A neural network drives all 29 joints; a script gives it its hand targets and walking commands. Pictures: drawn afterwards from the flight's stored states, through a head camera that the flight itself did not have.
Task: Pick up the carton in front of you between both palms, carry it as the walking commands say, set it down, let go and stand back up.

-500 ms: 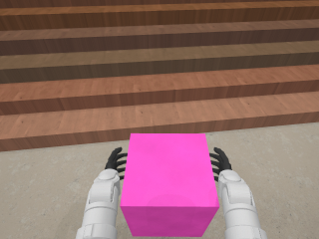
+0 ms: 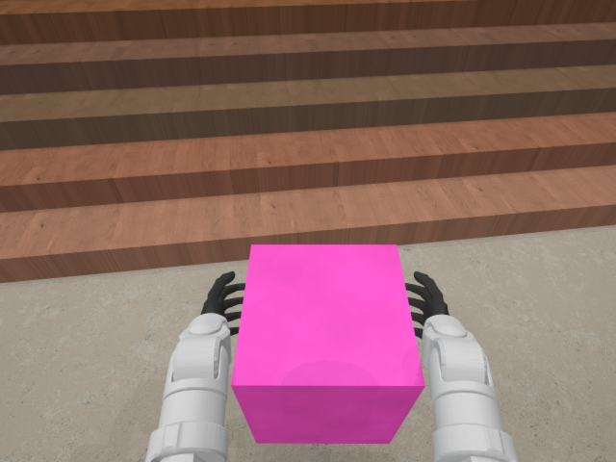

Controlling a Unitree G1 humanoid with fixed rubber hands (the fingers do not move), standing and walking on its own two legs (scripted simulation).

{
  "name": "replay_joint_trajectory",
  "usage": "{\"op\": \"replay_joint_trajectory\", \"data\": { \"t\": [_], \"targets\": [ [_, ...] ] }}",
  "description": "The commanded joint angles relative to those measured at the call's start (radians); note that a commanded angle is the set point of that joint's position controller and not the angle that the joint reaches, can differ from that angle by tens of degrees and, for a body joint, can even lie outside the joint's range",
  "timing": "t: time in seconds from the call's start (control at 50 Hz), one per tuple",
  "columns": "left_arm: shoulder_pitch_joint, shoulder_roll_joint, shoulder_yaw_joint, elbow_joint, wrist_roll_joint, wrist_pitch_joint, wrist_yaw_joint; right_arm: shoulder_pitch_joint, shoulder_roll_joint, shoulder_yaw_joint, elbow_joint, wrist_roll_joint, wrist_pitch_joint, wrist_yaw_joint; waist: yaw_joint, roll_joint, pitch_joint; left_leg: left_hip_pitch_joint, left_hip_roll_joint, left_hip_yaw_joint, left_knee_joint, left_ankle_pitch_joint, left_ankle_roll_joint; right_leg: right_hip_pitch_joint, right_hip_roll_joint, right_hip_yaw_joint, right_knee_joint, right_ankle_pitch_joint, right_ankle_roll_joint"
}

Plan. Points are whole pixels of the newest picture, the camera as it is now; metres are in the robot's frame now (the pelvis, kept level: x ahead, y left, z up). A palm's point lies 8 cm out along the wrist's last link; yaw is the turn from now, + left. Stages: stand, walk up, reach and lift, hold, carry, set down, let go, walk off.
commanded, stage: reach and lift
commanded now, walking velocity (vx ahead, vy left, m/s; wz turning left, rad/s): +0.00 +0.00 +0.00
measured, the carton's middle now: (323, 348) +0.30 +0.00 -0.04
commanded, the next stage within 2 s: hold in 0.40 s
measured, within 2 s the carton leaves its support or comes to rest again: neither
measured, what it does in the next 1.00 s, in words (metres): stands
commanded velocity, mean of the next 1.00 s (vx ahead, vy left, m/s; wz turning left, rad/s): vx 0.02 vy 0.00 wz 0.00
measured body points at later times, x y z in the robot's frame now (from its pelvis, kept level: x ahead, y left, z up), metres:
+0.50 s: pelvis +0.01 +0.00 +0.00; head -0.03 +0.00 +0.45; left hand +0.31 +0.15 +0.04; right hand +0.31 -0.15 +0.04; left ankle +0.02 +0.13 -0.74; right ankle +0.01 -0.13 -0.74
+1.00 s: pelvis +0.00 +0.00 +0.00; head -0.05 +0.00 +0.45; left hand +0.30 +0.15 +0.04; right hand +0.30 -0.15 +0.05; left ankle +0.02 +0.13 -0.74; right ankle +0.01 -0.13 -0.74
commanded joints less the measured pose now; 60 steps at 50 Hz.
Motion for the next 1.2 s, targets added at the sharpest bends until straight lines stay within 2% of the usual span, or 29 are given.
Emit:
{"op": "replay_joint_trajectory", "data": {
  "t": [0.0, 0.2, 0.36, 0.46, 0.5, 0.6, 0.76, 0.96, 0.98, 1.02, 1.04, 1.06, 1.1, 1.12, 1.16, 1.18],
  "targets": [
    [-0.496, -0.942, -0.573, -0.029, -0.243, -0.020, -0.234, -0.469, 0.942, 0.563, -0.004, 0.230, -0.009, 0.234, 0.002, 0.005, -0.262, 0.106, -0.053, 0.072, -0.063, 0.169, -0.007, 0.056, 0.055, -0.076, -0.072, 0.167, 0.004],
    [-0.424, -0.928, -0.600, -0.097, -0.264, 0.005, -0.228, -0.397, 0.926, 0.589, -0.073, 0.249, 0.016, 0.228, 0.000, 0.005, -0.256, 0.143, -0.058, 0.064, -0.078, 0.255, -0.012, 0.091, 0.059, -0.071, -0.087, 0.248, 0.008],
    [-0.416, -0.919, -0.606, -0.127, -0.271, 0.025, -0.227, -0.390, 0.920, 0.599, -0.105, 0.257, 0.036, 0.226, 0.001, 0.003, -0.240, 0.146, -0.058, 0.062, -0.085, 0.250, -0.010, 0.101, 0.059, -0.068, -0.094, 0.249, 0.009],
    [-0.426, -0.917, -0.673, -0.217, -0.312, 0.051, -0.223, -0.396, 0.926, 0.670, -0.196, 0.298, 0.065, 0.217, -0.001, 0.000, -0.288, 0.183, -0.059, 0.057, -0.091, 0.301, -0.012, 0.144, 0.058, -0.061, -0.102, 0.311, 0.013],
    [-0.408, -0.893, -0.659, -0.217, -0.304, 0.074, -0.217, -0.379, 0.904, 0.656, -0.196, 0.290, 0.087, 0.211, 0.001, -0.001, -0.252, 0.176, -0.058, 0.059, -0.103, 0.277, -0.011, 0.141, 0.056, -0.061, -0.112, 0.285, 0.012],
    [-0.422, -0.860, -0.591, -0.157, -0.264, 0.099, -0.221, -0.394, 0.874, 0.587, -0.135, 0.254, 0.110, 0.215, 0.001, 0.001, -0.139, 0.133, -0.054, 0.071, -0.123, 0.125, -0.005, 0.090, 0.052, -0.073, -0.132, 0.131, 0.005],
    [-0.516, -0.894, -0.604, -0.150, -0.275, 0.089, -0.231, -0.487, 0.906, 0.599, -0.126, 0.263, 0.100, 0.225, 0.000, 0.002, -0.190, 0.137, -0.051, 0.072, -0.105, 0.094, -0.003, 0.088, 0.050, -0.076, -0.115, 0.100, 0.001],
    [-0.530, -0.897, -0.591, -0.122, -0.265, 0.088, -0.231, -0.501, 0.906, 0.582, -0.097, 0.252, 0.098, 0.226, 0.000, 0.004, -0.188, 0.134, -0.048, 0.073, -0.104, 0.084, -0.004, 0.085, 0.050, -0.078, -0.115, 0.089, 0.001],
    [-0.535, -0.887, -0.593, -0.131, -0.274, 0.093, -0.230, -0.510, 0.894, 0.590, -0.117, 0.259, 0.103, 0.224, -0.001, 0.017, -0.215, 0.013, 0.117, 0.037, -0.029, -0.056, 0.012, -0.023, -0.115, -0.031, -0.033, -0.045, -0.010],
    [-0.543, -0.888, -0.618, -0.172, -0.291, 0.097, -0.222, -0.513, 0.896, 0.610, -0.151, 0.278, 0.109, 0.217, 0.001, 0.015, -0.222, -0.056, 0.103, 0.002, -0.065, -0.420, 0.025, -0.106, -0.093, -0.008, -0.061, -0.405, -0.023],
    [-0.565, -0.891, -0.632, -0.199, -0.301, 0.101, -0.219, -0.531, 0.899, 0.626, -0.178, 0.291, 0.113, 0.212, -0.001, 0.017, -0.200, -0.092, 0.109, -0.006, -0.071, -0.520, 0.031, -0.147, -0.088, -0.018, -0.053, -0.485, -0.024],
    [-0.573, -0.900, -0.657, -0.224, -0.315, 0.109, -0.214, -0.537, 0.902, 0.648, -0.202, 0.301, 0.122, 0.205, 0.000, 0.031, -0.191, -0.102, 0.123, -0.009, -0.068, -0.504, 0.036, -0.167, -0.086, -0.039, -0.021, -0.444, -0.023],
    [-0.564, -0.899, -0.698, -0.276, -0.347, 0.135, -0.200, -0.522, 0.900, 0.688, -0.258, 0.324, 0.151, 0.187, -0.001, 0.059, -0.260, -0.073, 0.152, -0.017, -0.065, -0.389, 0.052, -0.156, -0.068, -0.111, 0.075, -0.268, -0.014],
    [-0.558, -0.895, -0.723, -0.307, -0.364, 0.156, -0.192, -0.504, 0.897, 0.710, -0.287, 0.336, 0.170, 0.176, -0.004, 0.080, -0.297, -0.051, 0.173, -0.037, -0.069, -0.383, 0.066, -0.163, -0.061, -0.139, 0.115, -0.227, -0.010],
    [-0.559, -0.886, -0.761, -0.367, -0.395, 0.208, -0.175, -0.499, 0.884, 0.744, -0.349, 0.361, 0.221, 0.153, -0.008, 0.132, -0.295, -0.062, 0.212, -0.074, -0.102, -0.480, 0.093, -0.188, -0.044, -0.187, 0.115, -0.264, -0.010],
    [-0.561, -0.876, -0.771, -0.393, -0.410, 0.237, -0.166, -0.503, 0.872, 0.755, -0.379, 0.371, 0.250, 0.142, -0.007, 0.132, -0.268, -0.100, 0.213, -0.062, -0.097, -0.501, 0.093, -0.178, -0.051, -0.189, 0.082, -0.280, -0.013]
  ]
}}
